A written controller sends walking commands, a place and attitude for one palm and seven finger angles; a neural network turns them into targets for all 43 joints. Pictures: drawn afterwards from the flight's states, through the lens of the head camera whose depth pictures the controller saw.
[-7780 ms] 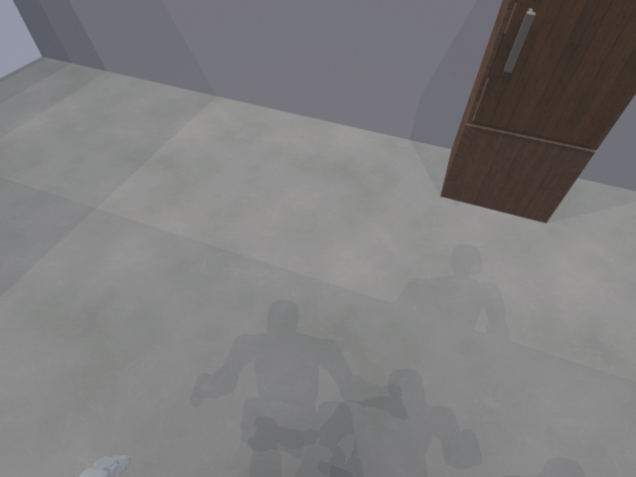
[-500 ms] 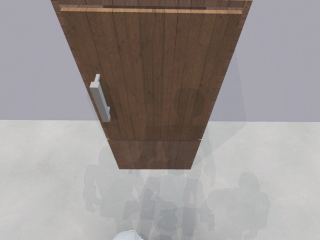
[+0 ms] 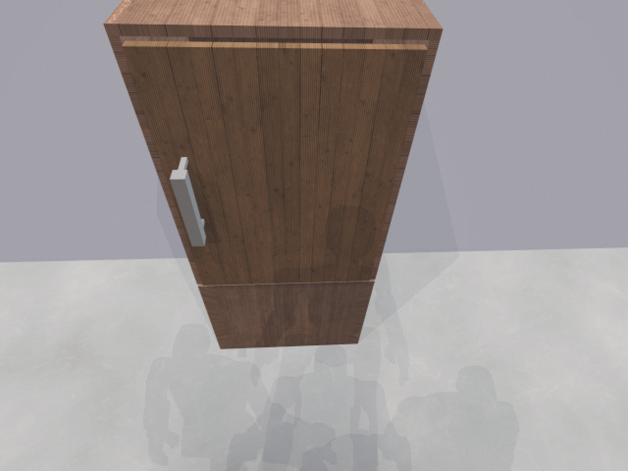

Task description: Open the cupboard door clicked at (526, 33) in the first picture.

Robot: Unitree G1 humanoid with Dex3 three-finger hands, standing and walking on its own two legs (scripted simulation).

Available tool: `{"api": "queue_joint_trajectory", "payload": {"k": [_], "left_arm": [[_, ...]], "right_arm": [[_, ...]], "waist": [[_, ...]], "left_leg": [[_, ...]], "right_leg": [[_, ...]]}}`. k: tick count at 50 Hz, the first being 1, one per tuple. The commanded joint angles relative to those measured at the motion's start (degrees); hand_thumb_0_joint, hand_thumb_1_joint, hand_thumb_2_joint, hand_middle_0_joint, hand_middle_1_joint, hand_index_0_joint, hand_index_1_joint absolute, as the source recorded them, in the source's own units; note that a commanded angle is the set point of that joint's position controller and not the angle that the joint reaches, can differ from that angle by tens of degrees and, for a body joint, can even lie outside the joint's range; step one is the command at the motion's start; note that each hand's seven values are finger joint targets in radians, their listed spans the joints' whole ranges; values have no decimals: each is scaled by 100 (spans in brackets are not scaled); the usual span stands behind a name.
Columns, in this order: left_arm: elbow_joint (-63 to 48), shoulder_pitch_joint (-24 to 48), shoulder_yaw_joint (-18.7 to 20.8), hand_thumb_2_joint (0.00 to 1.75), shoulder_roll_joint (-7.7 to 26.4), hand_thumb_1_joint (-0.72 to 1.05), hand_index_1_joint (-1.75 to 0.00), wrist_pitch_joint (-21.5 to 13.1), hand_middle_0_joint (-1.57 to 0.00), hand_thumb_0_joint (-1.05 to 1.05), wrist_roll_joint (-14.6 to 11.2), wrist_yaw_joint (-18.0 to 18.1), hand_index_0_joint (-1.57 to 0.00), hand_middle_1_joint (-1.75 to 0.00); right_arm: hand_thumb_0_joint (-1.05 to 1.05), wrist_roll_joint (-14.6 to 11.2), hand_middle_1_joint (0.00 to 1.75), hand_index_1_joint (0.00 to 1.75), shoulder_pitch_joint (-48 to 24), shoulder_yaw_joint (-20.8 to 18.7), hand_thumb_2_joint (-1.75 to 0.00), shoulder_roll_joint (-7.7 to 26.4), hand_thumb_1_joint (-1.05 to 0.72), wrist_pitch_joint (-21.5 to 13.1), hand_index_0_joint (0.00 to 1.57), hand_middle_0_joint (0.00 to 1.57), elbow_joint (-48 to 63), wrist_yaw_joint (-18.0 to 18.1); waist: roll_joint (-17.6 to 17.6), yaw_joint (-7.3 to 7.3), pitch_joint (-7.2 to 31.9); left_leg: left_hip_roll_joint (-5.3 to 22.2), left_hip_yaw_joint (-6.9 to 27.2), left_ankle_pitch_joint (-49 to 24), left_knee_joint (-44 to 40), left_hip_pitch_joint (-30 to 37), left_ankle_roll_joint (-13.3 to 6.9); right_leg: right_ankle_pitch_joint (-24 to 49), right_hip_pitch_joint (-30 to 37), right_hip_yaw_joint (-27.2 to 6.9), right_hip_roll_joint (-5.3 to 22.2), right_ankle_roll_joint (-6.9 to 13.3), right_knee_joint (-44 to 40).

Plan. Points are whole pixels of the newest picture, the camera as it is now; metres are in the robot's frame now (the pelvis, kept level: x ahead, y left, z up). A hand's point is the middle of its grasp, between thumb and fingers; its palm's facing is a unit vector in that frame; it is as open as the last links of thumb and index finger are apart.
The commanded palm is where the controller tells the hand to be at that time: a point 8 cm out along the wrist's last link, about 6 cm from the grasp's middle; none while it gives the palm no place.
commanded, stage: come to a stop and stand still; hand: left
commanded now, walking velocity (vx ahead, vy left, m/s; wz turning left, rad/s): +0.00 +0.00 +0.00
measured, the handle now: (191, 203) +0.57 +0.25 -0.03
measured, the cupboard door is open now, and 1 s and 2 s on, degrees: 0 0 0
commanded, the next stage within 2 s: look again from close up in 0.44 s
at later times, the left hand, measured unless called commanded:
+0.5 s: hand out of the picture -0.03 +0.10 -0.18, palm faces +0.06 -0.99 -0.12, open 7.4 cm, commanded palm none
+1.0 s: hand out of the picture +0.01 +0.19 -0.18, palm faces +0.02 -0.97 -0.22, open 7.4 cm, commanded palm none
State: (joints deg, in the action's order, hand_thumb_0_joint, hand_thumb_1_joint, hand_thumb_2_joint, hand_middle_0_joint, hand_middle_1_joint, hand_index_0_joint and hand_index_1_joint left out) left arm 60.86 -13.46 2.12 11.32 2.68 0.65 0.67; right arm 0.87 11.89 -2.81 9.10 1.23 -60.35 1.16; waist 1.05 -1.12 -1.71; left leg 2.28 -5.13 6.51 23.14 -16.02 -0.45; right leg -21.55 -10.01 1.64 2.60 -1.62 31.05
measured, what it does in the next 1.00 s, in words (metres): steps on the spot: right foot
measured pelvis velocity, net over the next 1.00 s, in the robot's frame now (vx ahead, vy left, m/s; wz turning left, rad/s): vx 0.01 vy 0.00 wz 0.01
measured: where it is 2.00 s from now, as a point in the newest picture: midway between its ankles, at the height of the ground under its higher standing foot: outside the picture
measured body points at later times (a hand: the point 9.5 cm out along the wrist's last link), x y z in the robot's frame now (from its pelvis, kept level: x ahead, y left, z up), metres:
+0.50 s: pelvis -0.01 -0.04 +0.00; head +0.00 -0.04 +0.45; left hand -0.03 +0.15 -0.17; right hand -0.07 -0.25 -0.16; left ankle +0.03 +0.12 -0.74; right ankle -0.04 -0.13 -0.74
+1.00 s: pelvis +0.01 +0.00 +0.00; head +0.02 +0.01 +0.45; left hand +0.01 +0.24 -0.16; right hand +0.03 -0.23 -0.16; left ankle +0.01 +0.10 -0.74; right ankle -0.04 -0.13 -0.74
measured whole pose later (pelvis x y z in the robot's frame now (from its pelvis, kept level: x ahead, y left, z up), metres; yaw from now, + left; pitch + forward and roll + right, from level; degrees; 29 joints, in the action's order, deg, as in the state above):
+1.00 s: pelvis +0.01 +0.00 +0.00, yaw +0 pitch +0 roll +0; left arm 60.7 -16.6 0.1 11.0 -0.3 0.9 1.9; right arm 0.7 15.1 0.4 9.8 -0.9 -60.8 1.3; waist 0.5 0.3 -1.4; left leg -0.9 -3.2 15.0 29.0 -14.2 -2.1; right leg -19.0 -9.3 2.0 2.8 -1.6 28.4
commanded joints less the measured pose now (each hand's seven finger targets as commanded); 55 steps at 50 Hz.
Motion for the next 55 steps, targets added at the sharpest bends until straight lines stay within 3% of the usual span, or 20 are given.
{"api": "queue_joint_trajectory", "payload": {"k": [1,2,3,4,5,7,11,13,26,27,28,29,30,31,34,35,36,40,44,55], "left_arm": [[38,-640,38,90,632,90,-30,-212,-20,0,53,120,-20,-30],[-50,-339,43,90,794,90,-30,-239,-20,0,32,121,-20,-30],[-97,-189,68,90,783,90,-30,-280,-20,0,18,130,-20,-30],[-81,-78,25,90,617,90,-30,-283,-20,0,8,141,-20,-30],[-61,-6,1,90,499,90,-30,-295,-20,0,-5,146,-20,-30],[11,-95,-44,90,369,90,-30,-330,-20,0,-39,136,-20,-30],[171,-481,-67,90,191,90,-30,-322,-20,0,-63,144,-20,-30],[219,-457,-42,90,223,90,-30,-299,-20,0,-65,143,-20,-30],[324,-683,-33,90,-5,90,-30,-302,-20,0,-45,154,-20,-30],[436,-1294,-55,90,185,90,-30,-550,-20,0,79,363,-20,-30],[138,-1050,-49,90,415,90,-30,-618,-20,0,85,324,-20,-30],[16,-779,-62,90,367,90,-30,-615,-20,0,97,293,-20,-30],[-112,-638,-57,90,342,90,-30,-620,-20,0,89,286,-20,-30],[-179,-516,-28,90,341,90,-30,-616,-20,0,75,285,-20,-30],[-138,-812,-88,90,19,90,-30,-512,-20,0,25,264,-20,-30],[-114,-822,-104,90,34,90,-30,-444,-20,0,29,254,-20,-30],[-98,-872,-96,90,77,90,-30,-412,-20,0,48,246,-20,-30],[-129,-799,-136,90,154,90,-30,-364,-20,0,53,179,-20,-30],[-177,-740,-122,90,302,90,-30,-362,-20,0,50,160,-20,-30],[-120,-621,-116,90,514,90,-30,-364,-20,0,39,159,-20,-30]], "right_arm": [[0,-68,30,30,254,-66,-90,380,-90,-27,20,20,152,-23],[0,-35,30,30,258,12,-90,252,-90,-11,20,20,167,-56],[0,26,30,30,170,18,-90,294,-90,44,20,20,142,-51],[0,37,30,30,257,26,-90,347,-90,48,20,20,52,-37],[0,34,30,30,527,40,-90,304,-90,25,20,20,-86,-26],[0,19,30,30,868,96,-90,228,-90,-54,20,20,-307,-7],[0,4,30,30,905,133,-90,283,-90,-83,20,20,-472,66],[0,7,30,30,955,146,-90,214,-90,-74,20,20,-527,69],[0,-12,30,30,1049,134,-90,96,-90,-125,20,20,-577,131],[0,-37,30,30,211,168,-90,244,-90,-248,20,20,-102,51],[0,-16,30,30,571,163,-90,-21,-90,-183,20,20,136,9],[0,-24,30,30,741,150,-90,-45,-90,-166,20,20,123,-17],[0,-26,30,30,886,155,-90,-42,-90,-184,20,20,140,-29],[0,-6,30,30,1016,176,-90,-70,-90,-209,20,20,118,-42],[0,15,30,30,1127,196,-90,331,-90,-320,20,20,87,29],[0,7,30,30,1008,200,-90,367,-90,-324,20,20,106,38],[0,11,30,30,908,211,-90,402,-90,-311,20,20,127,44],[0,4,30,30,683,204,-90,538,-90,-270,20,20,279,33],[0,10,30,30,676,216,-90,657,-90,-314,20,20,235,33],[0,-9,30,30,481,241,-90,762,-90,-337,20,20,101,50]], "waist": [[180,87,-105],[640,-4,-185],[1447,96,-529],[1357,53,-775],[1111,-62,-656],[421,-119,-441],[306,49,-585],[-67,22,-592],[-162,69,-473],[179,439,-605],[119,13,-238],[243,-75,-37],[207,-147,109],[11,-180,194],[-368,18,13],[-877,78,-51],[-1063,132,-195],[-170,144,-480],[-336,150,-109],[-138,143,142]], "left_leg": [[252,468,1431,-6,-324,142],[109,319,1300,235,11,184],[118,348,1142,571,53,156],[160,420,987,760,71,126],[184,430,748,739,198,112],[215,449,162,298,489,116],[341,536,13,82,541,137],[314,506,40,62,504,161],[353,569,-6,39,507,116],[178,404,502,1429,-345,255],[138,550,1361,1741,-435,94],[152,439,1478,1869,-335,59],[85,346,1287,1591,-144,69],[91,255,883,1100,204,52],[502,817,-377,472,183,-200],[533,1004,-407,251,44,-268],[580,1085,-316,97,-110,-335],[409,1065,847,-187,-290,-304],[439,1067,309,-237,91,-321],[371,792,-829,58,550,-258]], "right_leg": [[-100,101,-929,960,468,-1877],[-936,-684,-1216,1264,620,-2226],[-1194,-1195,-1373,1188,680,-2491],[-931,-1317,-1295,1133,725,-2480],[-518,-1177,-1073,1023,741,-2269],[243,-886,-683,733,603,-1752],[213,-790,-571,457,443,-1716],[151,-724,-568,456,433,-1673],[469,-516,-421,332,414,-1491],[3847,-318,-1094,749,58,-1443],[3580,-185,-1052,1151,337,-1343],[2764,-292,-811,1029,671,-1285],[2381,-296,-734,873,825,-1189],[2268,-279,-467,737,800,-952],[1211,-325,-250,125,487,-450],[800,-233,-124,82,436,-383],[514,-183,-47,31,396,-378],[457,-289,-135,111,363,-595],[695,-164,-96,160,309,-520],[1431,-14,-184,324,261,-591]]}}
